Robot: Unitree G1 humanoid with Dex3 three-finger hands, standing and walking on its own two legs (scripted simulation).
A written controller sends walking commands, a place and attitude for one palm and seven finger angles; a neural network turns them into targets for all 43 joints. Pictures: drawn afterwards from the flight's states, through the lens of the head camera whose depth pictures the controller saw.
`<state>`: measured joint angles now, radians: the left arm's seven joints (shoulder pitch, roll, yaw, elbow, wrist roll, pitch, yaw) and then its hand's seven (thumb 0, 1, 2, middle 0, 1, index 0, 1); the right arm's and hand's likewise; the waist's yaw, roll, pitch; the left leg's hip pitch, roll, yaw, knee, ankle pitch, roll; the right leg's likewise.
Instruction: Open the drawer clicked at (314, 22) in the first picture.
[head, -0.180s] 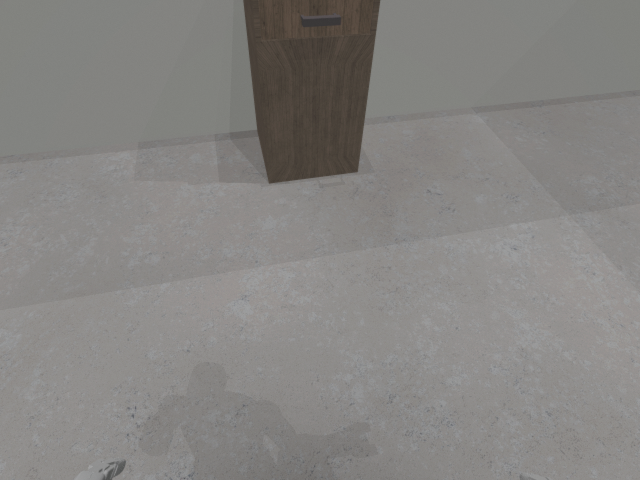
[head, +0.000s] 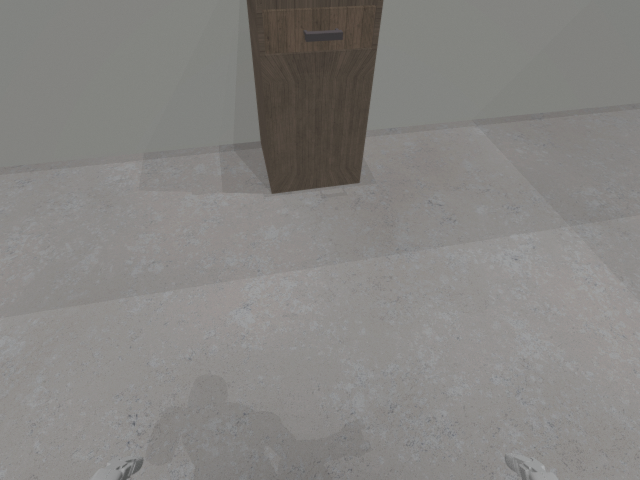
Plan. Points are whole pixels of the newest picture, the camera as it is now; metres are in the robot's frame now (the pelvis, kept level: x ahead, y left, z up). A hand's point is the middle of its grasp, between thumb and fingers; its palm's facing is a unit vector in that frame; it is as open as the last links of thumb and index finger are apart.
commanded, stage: stand and wait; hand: left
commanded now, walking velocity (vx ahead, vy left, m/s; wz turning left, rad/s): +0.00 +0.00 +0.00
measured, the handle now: (322, 33) +1.51 +0.08 -0.04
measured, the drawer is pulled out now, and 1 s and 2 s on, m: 0.00 0.00 0.00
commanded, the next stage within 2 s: look at it before walking up in 0.78 s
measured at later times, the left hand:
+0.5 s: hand out of the picture +0.05 +0.23 -0.15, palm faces -0.04 -0.94 -0.34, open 7.4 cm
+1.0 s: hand out of the picture +0.05 +0.22 -0.15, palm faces -0.04 -0.94 -0.33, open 7.4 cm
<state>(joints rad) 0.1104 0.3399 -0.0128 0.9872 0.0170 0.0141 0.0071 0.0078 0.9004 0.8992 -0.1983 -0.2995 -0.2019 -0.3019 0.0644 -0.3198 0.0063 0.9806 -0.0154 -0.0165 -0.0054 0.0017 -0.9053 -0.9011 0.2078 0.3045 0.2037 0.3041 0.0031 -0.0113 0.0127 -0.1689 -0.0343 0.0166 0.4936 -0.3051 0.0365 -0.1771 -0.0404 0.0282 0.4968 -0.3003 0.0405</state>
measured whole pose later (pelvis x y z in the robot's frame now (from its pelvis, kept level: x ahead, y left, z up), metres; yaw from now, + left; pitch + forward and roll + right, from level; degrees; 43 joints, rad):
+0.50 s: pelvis -0.02 -0.02 +0.01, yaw +0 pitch -2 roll +0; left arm 0.16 0.35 -0.01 1.08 0.01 0.01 0.00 0.01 0.90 0.90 -0.20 -0.30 -0.20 -0.30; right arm 0.13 -0.34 0.00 1.10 -0.01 -0.01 0.00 0.00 -0.91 -0.90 0.21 0.30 0.20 0.30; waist 0.00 -0.01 0.04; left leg -0.15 -0.01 0.01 0.42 -0.24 0.01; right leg -0.16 -0.02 0.02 0.42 -0.23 0.02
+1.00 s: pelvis -0.03 -0.02 +0.01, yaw +0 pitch -2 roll +0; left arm 0.14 0.34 -0.01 1.08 0.02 0.00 0.00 0.01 0.90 0.90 -0.20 -0.30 -0.20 -0.30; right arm 0.12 -0.33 0.00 1.11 -0.01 -0.01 0.00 0.00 -0.91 -0.90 0.21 0.30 0.20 0.30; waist -0.01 -0.01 0.03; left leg -0.15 0.00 0.01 0.39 -0.21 0.00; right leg -0.16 -0.01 0.02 0.40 -0.20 0.01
